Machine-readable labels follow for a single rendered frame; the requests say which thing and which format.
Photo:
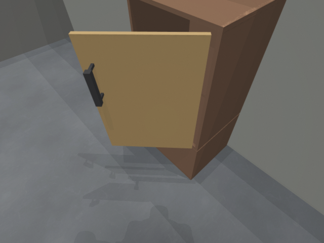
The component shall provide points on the handle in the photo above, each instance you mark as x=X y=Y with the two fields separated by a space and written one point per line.
x=92 y=85

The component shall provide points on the cupboard door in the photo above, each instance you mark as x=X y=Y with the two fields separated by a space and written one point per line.
x=152 y=83

